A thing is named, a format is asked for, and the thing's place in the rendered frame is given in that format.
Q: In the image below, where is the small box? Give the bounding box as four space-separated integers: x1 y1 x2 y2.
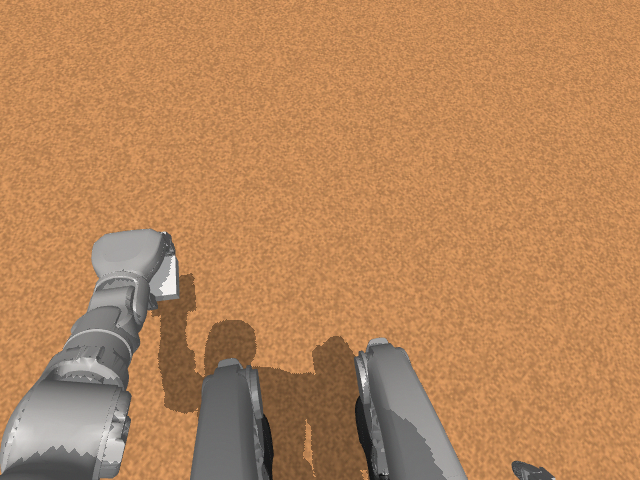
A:
149 256 180 301

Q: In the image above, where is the left robot arm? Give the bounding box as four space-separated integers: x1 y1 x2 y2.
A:
0 271 150 480

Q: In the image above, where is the left robot hand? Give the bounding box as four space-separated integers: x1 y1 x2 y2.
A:
91 229 176 311

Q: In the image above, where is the right robot hand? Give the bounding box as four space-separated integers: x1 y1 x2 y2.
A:
511 461 556 480

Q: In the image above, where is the right robot foot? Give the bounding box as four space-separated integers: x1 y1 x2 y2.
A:
355 396 390 480

